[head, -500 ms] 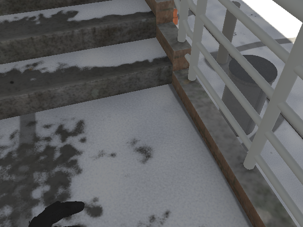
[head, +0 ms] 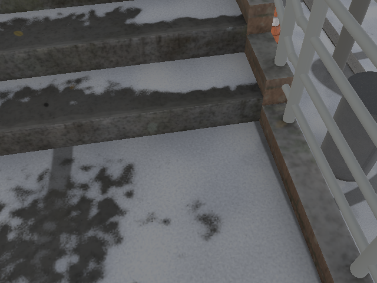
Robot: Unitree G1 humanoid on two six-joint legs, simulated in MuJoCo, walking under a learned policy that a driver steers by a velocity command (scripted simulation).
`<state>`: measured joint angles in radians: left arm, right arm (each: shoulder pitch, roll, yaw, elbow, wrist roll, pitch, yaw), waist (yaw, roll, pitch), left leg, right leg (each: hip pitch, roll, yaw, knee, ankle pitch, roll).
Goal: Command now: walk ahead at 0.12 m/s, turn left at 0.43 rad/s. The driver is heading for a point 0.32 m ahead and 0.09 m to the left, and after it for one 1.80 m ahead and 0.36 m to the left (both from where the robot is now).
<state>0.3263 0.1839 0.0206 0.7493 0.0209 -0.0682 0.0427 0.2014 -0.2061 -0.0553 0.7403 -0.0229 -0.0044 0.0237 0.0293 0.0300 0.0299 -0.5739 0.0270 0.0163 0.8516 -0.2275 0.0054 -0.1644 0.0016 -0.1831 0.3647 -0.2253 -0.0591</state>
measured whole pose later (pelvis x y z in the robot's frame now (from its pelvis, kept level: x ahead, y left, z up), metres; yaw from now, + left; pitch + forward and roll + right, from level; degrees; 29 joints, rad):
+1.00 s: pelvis +0.09 +0.06 -0.01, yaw +29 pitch +1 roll +0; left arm 0.41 0.27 0.06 0.75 0.01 -0.01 0.01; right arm 0.18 -0.26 -0.04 0.66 -0.05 -0.01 0.04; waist 0.05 -0.03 -0.02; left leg -0.25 -0.04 0.03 0.52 -0.27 0.05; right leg -0.21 -0.06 -0.02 0.66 -0.43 -0.04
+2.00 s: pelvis +0.22 +0.15 +0.00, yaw -3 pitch +1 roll +0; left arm 0.22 0.31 0.10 0.74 0.02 0.05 0.00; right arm 0.22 -0.27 -0.02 0.69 -0.03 0.00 -0.05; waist 0.01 -0.04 0.03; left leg -0.24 -0.04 -0.03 0.45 -0.22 0.04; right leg -0.45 0.16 0.15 0.82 -0.41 -0.01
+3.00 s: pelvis +0.20 +0.17 +0.00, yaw +18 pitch +1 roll -1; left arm 0.15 0.30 0.04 0.72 0.02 0.05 0.03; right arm 0.28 -0.30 -0.07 0.69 -0.02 0.05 0.00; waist -0.03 -0.01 0.06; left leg -0.25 -0.15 -0.20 0.43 -0.17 0.09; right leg -0.43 0.03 0.08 0.84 -0.39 0.03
